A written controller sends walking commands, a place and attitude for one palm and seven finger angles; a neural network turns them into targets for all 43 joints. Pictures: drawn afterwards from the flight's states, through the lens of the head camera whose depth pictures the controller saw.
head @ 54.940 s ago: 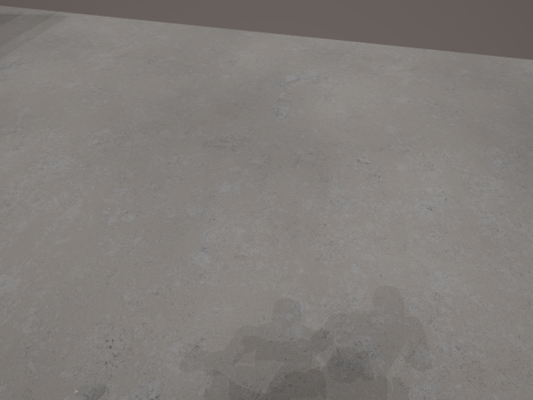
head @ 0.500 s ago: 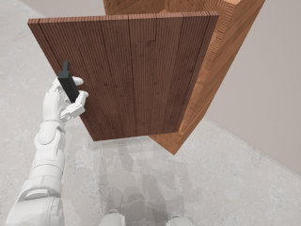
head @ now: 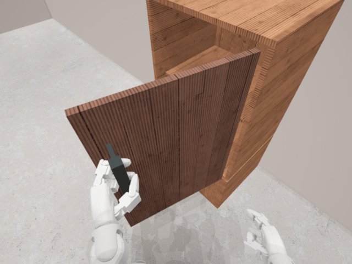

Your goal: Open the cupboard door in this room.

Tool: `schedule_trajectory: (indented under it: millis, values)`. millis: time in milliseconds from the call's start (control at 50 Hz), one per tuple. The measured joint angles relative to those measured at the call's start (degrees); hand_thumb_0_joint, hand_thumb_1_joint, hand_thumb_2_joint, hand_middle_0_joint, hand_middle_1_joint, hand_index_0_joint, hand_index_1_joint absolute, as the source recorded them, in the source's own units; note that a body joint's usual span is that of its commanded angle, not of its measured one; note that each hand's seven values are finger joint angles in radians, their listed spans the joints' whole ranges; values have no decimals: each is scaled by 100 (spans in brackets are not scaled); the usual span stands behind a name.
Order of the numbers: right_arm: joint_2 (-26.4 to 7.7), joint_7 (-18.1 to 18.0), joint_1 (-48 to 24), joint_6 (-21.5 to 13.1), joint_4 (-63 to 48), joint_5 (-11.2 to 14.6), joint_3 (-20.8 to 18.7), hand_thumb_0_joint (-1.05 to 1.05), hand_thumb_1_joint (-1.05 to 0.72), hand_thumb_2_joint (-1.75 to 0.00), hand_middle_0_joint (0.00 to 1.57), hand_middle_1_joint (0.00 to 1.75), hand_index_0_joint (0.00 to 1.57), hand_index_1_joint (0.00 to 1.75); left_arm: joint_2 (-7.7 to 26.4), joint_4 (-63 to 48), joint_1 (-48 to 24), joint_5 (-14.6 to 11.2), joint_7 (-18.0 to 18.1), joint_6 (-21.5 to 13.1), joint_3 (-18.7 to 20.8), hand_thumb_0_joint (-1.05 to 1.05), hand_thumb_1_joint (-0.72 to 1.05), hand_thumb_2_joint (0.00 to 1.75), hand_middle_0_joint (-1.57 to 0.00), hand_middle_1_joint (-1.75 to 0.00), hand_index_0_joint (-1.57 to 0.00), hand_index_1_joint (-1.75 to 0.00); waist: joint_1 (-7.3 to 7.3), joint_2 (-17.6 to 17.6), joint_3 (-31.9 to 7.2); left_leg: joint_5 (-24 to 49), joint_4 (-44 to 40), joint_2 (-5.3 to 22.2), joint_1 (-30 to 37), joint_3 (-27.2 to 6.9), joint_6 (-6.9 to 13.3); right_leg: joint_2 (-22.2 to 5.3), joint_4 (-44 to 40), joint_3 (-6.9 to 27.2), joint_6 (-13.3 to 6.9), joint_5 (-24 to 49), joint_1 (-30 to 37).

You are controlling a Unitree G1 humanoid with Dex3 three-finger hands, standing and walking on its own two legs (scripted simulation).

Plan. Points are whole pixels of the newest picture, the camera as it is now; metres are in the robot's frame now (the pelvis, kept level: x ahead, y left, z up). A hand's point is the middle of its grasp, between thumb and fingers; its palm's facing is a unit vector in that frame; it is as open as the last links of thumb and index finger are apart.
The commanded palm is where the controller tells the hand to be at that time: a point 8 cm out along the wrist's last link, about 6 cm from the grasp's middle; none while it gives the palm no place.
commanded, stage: pull the door open along its arc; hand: left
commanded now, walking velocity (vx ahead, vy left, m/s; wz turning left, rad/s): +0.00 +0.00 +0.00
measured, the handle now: (119, 171) +0.30 +0.14 +0.06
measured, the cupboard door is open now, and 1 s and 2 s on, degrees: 75 80 84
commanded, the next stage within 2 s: open thumb and fingers to let go in 0.16 s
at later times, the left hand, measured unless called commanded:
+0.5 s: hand (147, 203) +0.23 +0.07 +0.06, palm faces +0.39 -0.92 +0.01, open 7.2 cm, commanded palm +0.19 +0.12 +0.06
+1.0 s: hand (143, 205) +0.23 +0.08 +0.06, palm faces +0.31 -0.95 +0.00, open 14.6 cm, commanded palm +0.18 +0.11 +0.06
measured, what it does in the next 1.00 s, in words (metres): stands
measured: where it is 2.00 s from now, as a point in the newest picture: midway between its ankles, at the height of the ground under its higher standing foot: outside the picture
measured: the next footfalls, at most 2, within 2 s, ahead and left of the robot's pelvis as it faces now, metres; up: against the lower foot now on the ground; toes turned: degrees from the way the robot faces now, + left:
none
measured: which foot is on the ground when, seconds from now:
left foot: down 0.00-1.00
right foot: down 0.00-1.00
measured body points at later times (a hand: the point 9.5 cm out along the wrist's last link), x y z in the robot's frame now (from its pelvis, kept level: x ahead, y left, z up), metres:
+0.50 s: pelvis -0.01 -0.03 -0.01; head +0.02 -0.06 +0.44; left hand +0.21 +0.12 +0.06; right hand +0.17 -0.25 -0.11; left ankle +0.02 +0.16 -0.69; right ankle -0.04 -0.09 -0.69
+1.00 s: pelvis -0.01 +0.00 -0.01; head +0.00 -0.02 +0.44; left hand +0.21 +0.13 +0.06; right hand +0.17 -0.21 -0.09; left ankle +0.02 +0.16 -0.69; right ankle -0.04 -0.09 -0.69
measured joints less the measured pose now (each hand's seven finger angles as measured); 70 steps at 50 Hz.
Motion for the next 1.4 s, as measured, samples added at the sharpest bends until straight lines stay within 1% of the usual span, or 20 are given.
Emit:
schedule_trajectory:
  millis: [80, 180, 260, 320, 380, 440, 500, 560, 640, 760, 840, 920, 1060, 1200, 1220, 1240, 1300, 1340, 1360, 1400]
  values:
    - [-17, 0, 129, -9, 14, -40, 3, 1, -90, -90, 20, 30, 20, 30, -123, -236, 375, 131, 207, 58, -181, 3, 62, 72, -34, -128, -38, -133, -17, 33, -16, 11, -45, -3, 80, -60, -20, 8, 0, -61, -58, -40, 84]
    - [-117, -7, 335, -86, 74, -80, -40, 1, -90, -90, 20, 30, 20, 30, -236, -513, 833, 263, 320, 32, -420, 3, 63, 72, -32, -129, -38, -134, -45, 70, -12, 24, -64, -27, 108, -124, 16, 2, 35, -116, -117, -88, 113]
    - [-220, -16, 423, -220, 140, -103, -87, 1, -90, -90, 20, 30, 20, 30, -145, -653, 1031, 349, 349, -69, -635, 3, 64, 74, -31, -130, -37, -134, -57, 105, -1, 8, 1, -59, 20, -198, 69, -4, 137, -160, -158, -138, 30]
    - [-287, -55, 402, -318, 223, -122, -124, 1, -90, -90, 20, 30, 20, 30, -122, -595, 932, 327, 436, -177, -673, 3, 65, 76, -33, -131, -36, -134, -40, 143, 20, -12, 99, -82, -93, -264, 93, -4, 248, -192, -182, -175, -74]
    - [-312, -95, 354, -349, 309, -130, -156, 2, -91, -90, 20, 30, 20, 30, -181, -453, 726, 287, 474, -228, -569, 3, 63, 77, -35, -132, -36, -134, 13, 146, 15, -19, 157, -114, -177, -312, 98, -6, 345, -190, -196, -195, -176]
    - [-300, -120, 314, -340, 343, -125, -163, 2, -91, -90, 20, 30, 20, 30, -209, -342, 531, 250, 473, -208, -460, 3, 58, 76, -36, -132, -36, -133, 48, 134, 2, -5, 159, -141, -204, -340, 109, -9, 380, -179, -202, -192, -223]
    - [-274, -127, 302, -316, 314, -111, -149, 2, -91, -90, 20, 30, 20, 30, -213, -296, 457, 212, 425, -160, -402, 2, 49, 72, -36, -131, -36, -131, 60, 125, -12, 21, 116, -157, -177, -352, 106, -8, 357, -165, -201, -168, -212]
    - [-251, -125, 304, -287, 253, -101, -127, 2, -91, -90, 20, 30, 20, 30, -215, -321, 493, 185, 372, -122, -398, 2, 35, 66, -36, -129, -36, -129, 63, 119, -22, 46, 64, -164, -129, -353, 110, -4, 304, -146, -192, -133, -173]
    - [-241, -120, 298, -275, 183, -104, -103, 2, -91, -90, 20, 30, 20, 30, -229, -351, 539, 216, 385, -125, -439, 1, 13, 57, -34, -127, -34, -127, 56, 120, -30, 54, 56, -169, -117, -358, 111, -3, 266, -140, -175, -100, -150]
    - [-233, -109, 267, -283, 133, -109, -97, 2, -90, -90, 20, 30, 20, 30, -204, -349, 477, 333, 488, -90, -546, 0, -23, 42, -32, -122, -32, -122, 57, 119, -42, 19, 172, -174, -204, -362, 49, -12, 323, -131, -126, -100, -209]
    - [-211, -104, 264, -294, 116, -99, -78, 2, -90, -90, 20, 30, 20, 30, -156, -381, 463, 365, 508, -32, -645, 0, -37, 35, -30, -115, -31, -115, 45, 121, -38, -6, 234, -181, -217, -352, 27, -21, 335, -115, -81, -96, -201]
    - [-186, -95, 265, -310, 96, -94, -50, 2, -90, -90, 20, 30, 20, 30, -108, -388, 403, 418, 578, 53, -751, 0, -44, 32, -28, -102, -30, -102, 27, 136, -27, -26, 290, -182, -232, -344, 5, -24, 331, -101, -42, -82, -191]
    - [-119, -63, 253, -346, 107, -84, -8, 2, -90, -90, 20, 30, 20, 30, -43, -410, 295, 444, 648, 236, -898, -1, -49, 30, -25, -73, -27, -73, 4, 153, -34, -62, 370, -183, -254, -304, 15, -30, 320, -56, 32, -56, -186]
    - [-103, -15, 226, -368, 90, -76, 24, 2, -90, -90, 20, 30, 20, 30, 18, -492, 263, 457, 670, 382, -1012, -1, -50, 30, -33, -59, -34, -61, -9, 168, -15, -91, 445, -194, -272, -300, 61, -40, 296, -49, 92, -32, -156]
    - [-113, 7, 212, -379, 89, -56, 41, 2, -90, -90, 20, 30, 20, 30, 32, -523, 283, 509, 587, 378, -1004, -1, -50, 30, -33, -57, -34, -60, -24, 154, 3, -89, 455, -208, -284, -298, 73, -53, 307, -48, 102, -32, -166]
    - [-128, 28, 221, -389, 57, -30, 47, 2, -90, -90, 20, 30, 20, 30, 73, -583, 335, 533, 349, 339, -963, -1, -50, 30, -32, -55, -32, -58, -25, 136, 24, -85, 466, -222, -309, -293, 89, -68, 326, -43, 113, -32, -192]
    - [-205, 27, 311, -432, -98, 49, 17, 2, -90, -90, 20, 30, 20, 30, 402, -808, 535, 334, -788, 123, -897, -1, -50, 30, -27, -48, -24, -50, 10, 135, 85, -82, 533, -255, -408, -279, 129, -102, 394, -30, 144, -34, -287]
    - [-262, -9, 368, -467, -202, 112, -5, 2, -90, -90, 20, 30, 20, 30, 638, -954, 674, 126, -1433, 1, -930, -1, -50, 30, -23, -43, -20, -45, 10, 180, 117, -98, 597, -269, -468, -263, 152, -118, 442, -12, 173, -40, -341]
    - [-284, -33, 390, -486, -251, 141, -13, 2, -90, -90, 20, 30, 20, 30, 707, -1017, 736, 24, -1640, -42, -966, -1, -50, 30, -21, -41, -19, -43, 3, 204, 132, -109, 629, -275, -493, -250, 165, -126, 467, 2, 188, -44, -366]
    - [-311, -72, 418, -524, -332, 181, -25, 2, -90, -90, 20, 30, 20, 30, 723, -1119, 821, -124, -1819, -90, -1051, -1, -50, 30, -19, -38, -17, -39, -19, 244, 165, -130, 690, -283, -538, -219, 192, -138, 517, 35, 219, -51, -414]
